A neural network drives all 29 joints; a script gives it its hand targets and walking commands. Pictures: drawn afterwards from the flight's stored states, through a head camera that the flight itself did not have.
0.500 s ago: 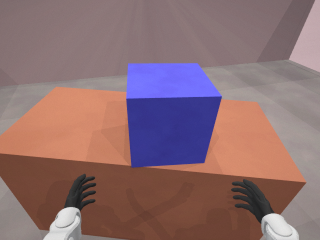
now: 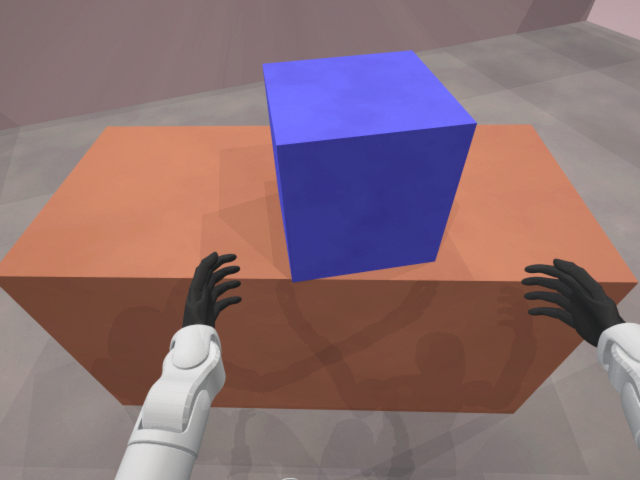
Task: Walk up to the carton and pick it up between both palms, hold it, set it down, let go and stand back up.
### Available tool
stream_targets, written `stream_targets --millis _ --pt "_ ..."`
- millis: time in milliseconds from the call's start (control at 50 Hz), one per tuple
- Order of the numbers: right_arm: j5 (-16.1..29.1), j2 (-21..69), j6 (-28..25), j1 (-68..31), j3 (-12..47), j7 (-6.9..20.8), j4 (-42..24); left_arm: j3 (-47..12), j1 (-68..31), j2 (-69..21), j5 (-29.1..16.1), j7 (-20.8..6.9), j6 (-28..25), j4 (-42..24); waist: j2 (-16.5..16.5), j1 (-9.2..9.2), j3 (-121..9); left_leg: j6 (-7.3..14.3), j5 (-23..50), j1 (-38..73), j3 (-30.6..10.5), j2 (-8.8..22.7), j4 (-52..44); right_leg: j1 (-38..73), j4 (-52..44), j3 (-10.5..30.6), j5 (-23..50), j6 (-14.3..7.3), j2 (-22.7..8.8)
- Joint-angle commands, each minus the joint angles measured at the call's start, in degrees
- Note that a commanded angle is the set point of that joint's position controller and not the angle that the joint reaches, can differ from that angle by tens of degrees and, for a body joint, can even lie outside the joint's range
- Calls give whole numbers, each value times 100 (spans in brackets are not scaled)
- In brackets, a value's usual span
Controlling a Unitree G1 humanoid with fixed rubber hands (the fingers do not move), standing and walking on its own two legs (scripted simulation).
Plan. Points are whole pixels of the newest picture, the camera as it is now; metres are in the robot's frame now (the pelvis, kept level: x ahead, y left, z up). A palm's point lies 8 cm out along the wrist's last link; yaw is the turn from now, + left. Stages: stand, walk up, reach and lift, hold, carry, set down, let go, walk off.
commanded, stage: reach and lift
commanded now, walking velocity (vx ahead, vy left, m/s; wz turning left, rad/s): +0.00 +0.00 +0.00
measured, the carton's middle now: (352, 166) +0.64 -0.04 +0.05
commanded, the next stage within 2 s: none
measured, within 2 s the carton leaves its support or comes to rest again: neither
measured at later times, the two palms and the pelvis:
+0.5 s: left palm (206, 329) +0.30 +0.16 +0.05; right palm (601, 317) +0.30 -0.32 +0.08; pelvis +0.02 -0.01 +0.01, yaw -3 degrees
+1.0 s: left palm (216, 247) +0.38 +0.15 +0.11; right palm (566, 231) +0.41 -0.31 +0.11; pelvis +0.05 -0.02 +0.01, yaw -3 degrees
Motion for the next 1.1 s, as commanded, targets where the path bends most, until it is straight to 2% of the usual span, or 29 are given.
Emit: stream_targets --millis 0,40,60,80,100,140,160,200,260,280,320,360,420,460,500,540,600,620,640,680,740,760,800,900,960,980,1000,1040,1080 --pt "1230 -1375 -678 -501 -407 -350 -1444 318 -1179 486 345 -357 -102 -2051 -3052 -378 -3030 -656 326 6836 -1777 0 926 -5530 -2007 1425 -623 -1003 -1779" --pt "1077 -1275 -943 -1095 -783 -410 -2277 220 -1300 741 198 -14 -201 -3107 -1899 -25 -3003 -670 -908 5228 -1739 205 101 -4327 -1338 807 -201 -815 -1192" --pt "971 -1243 -1048 -1102 -1176 -297 -2340 -39 -1173 783 134 252 -366 -3622 -842 38 -3021 -768 -1290 3841 -1600 407 -605 -2839 -798 370 601 -567 -613" --pt "900 -1309 -1089 -1082 -1392 -262 -2186 -166 -966 739 180 452 -389 -3833 -53 80 -3087 -822 -1306 3046 -1506 617 -1086 -1804 -468 207 1292 -362 -267" --pt "898 -1482 -1155 -967 -1611 -183 -1915 -360 -705 619 97 526 -397 -3801 172 122 -2943 -871 -1552 2904 -1524 673 -1087 -1976 -417 200 1034 -332 -295" --pt "992 -1374 -1178 -614 -1583 -160 -1811 -561 -312 613 104 545 -404 -3602 242 129 -2675 -916 -1863 2840 -1454 657 -1079 -2038 -457 305 864 -329 -348" --pt "1101 -1446 -1174 -323 -1568 -100 -1502 -677 52 377 140 543 -340 -3490 255 52 -2446 -970 -1752 2977 -1575 751 -1120 -2140 -459 239 1002 -348 -338" --pt "1199 -1361 -1156 -842 -1564 -54 -1508 -862 -215 211 111 525 -210 -3149 -9 -60 -2429 -1005 -2530 2880 -1746 862 -1296 -2004 -663 335 810 -335 -452" --pt "1324 -1329 -1045 -1019 -1405 19 -1226 -757 -301 69 192 431 57 -2396 -295 -38 -2073 -920 -2641 2750 -1757 922 -1502 -1794 -814 412 969 -329 -470" --pt "1349 -1472 -1006 -883 -1452 37 -1240 -742 -191 66 191 407 87 -2459 -335 -31 -1992 -919 -2517 2745 -1766 924 -1558 -1804 -786 372 1092 -334 -434" --pt "1315 -1388 -853 -1463 -1236 -21 -1349 -524 -789 229 235 312 241 -2051 -746 1 -1855 -813 -2563 2530 -1581 844 -1590 -1596 -912 444 970 -269 -462" --pt "1271 -1401 -707 -1624 -1178 -29 -1223 -326 -1226 363 290 292 287 -2082 -561 -49 -1747 -756 -2201 2486 -1380 734 -1577 -1720 -900 457 918 -301 -436" --pt "1215 -1405 -578 -1907 -1059 -83 -1266 -158 -1718 586 110 302 272 -2372 -788 60 -1842 -678 -1951 2434 -1242 650 -1521 -1676 -937 488 847 -281 -404" --pt "1177 -1374 -506 -1961 -890 -179 -1673 99 -1773 845 -26 264 213 -2668 -1068 117 -2195 -578 -1056 2541 -966 566 -1406 -1426 -921 536 1278 -266 -285" --pt "1028 -1295 -356 -2045 -830 -250 -1261 247 -2067 984 -124 230 227 -2380 -1238 80 -2145 -484 -743 2516 -770 478 -1425 -1438 -1058 549 1215 -220 -300" --pt "1098 -1297 -335 -2166 -808 -301 -1362 324 -2134 1046 -135 237 238 -2677 -1101 74 -2419 -500 -276 2591 -714 448 -1340 -1343 -1033 601 1624 -236 -291" --pt "1110 -1338 -192 -2420 -759 -419 -1342 484 -2223 1158 -288 174 448 -2510 -1169 105 -2587 -483 391 2533 -576 403 -1326 -978 -1046 546 2245 -203 -274" --pt "1146 -1263 -151 -2599 -720 -468 -1403 629 -2354 1256 -244 143 514 -2376 -1137 244 -2713 -461 593 2504 -551 389 -1301 -888 -1046 614 2513 -209 -276" --pt "1119 -1360 -103 -2375 -726 -519 -1216 662 -2122 1219 -232 102 611 -2402 -1114 163 -2733 -491 981 2609 -520 369 -1289 -699 -1041 579 3088 -181 -267" --pt "1172 -1461 -16 -2807 -741 -613 -1376 902 -2434 1442 -220 71 826 -2280 -1128 303 -2893 -479 1274 2611 -513 348 -1254 -662 -1056 560 3262 -189 -245" --pt "1074 -1545 126 -2963 -759 -697 -1386 909 -2630 1405 -287 -14 1007 -2395 -916 183 -3250 -565 1875 2774 -553 354 -1173 -496 -1041 507 3910 -139 -240" --pt "1114 -1528 161 -3247 -741 -752 -1356 1031 -3100 1559 -291 -30 1037 -2380 -909 217 -3398 -561 1912 2803 -496 307 -1089 -574 -1038 489 3832 -107 -227" --pt "1099 -1480 210 -3356 -630 -772 -1605 1059 -3011 1518 -383 -61 1136 -2279 -1018 375 -3550 -542 2301 2916 -497 331 -1048 -619 -1079 510 4116 -80 -230" --pt "1048 -1676 358 -3576 -676 -862 -1532 1323 -3303 1721 -406 -90 1337 -2329 -963 469 -4184 -618 3242 3163 -549 372 -818 -700 -1043 460 4527 -15 -162" --pt "1081 -1508 482 -3867 -500 -866 -1271 1326 -3632 1800 -408 -147 1409 -1929 -963 488 -4084 -582 2985 2940 -501 354 -877 -600 -1098 503 4447 0 -208" --pt "1042 -1549 540 -3976 -557 -840 -1180 1254 -3767 1794 -442 -146 1426 -1788 -952 448 -3944 -579 2741 2890 -539 370 -916 -791 -1140 405 4017 -21 -176" --pt "1031 -1536 572 -4031 -469 -815 -1053 1361 -3820 1816 -378 -111 1447 -1806 -951 539 -3989 -581 2728 2881 -523 416 -922 -799 -1127 410 3919 -40 -136" --pt "1007 -1534 688 -4149 -421 -799 -748 1320 -3940 1810 -412 -134 1494 -1369 -1138 576 -3607 -521 2371 2608 -518 392 -997 -761 -1154 421 3742 -14 -142" --pt "910 -1524 691 -4328 -522 -810 -777 1274 -4266 1847 -528 -139 1465 -1314 -1280 481 -3908 -493 2195 2358 -535 360 -1040 -603 -1087 441 4002 34 -165"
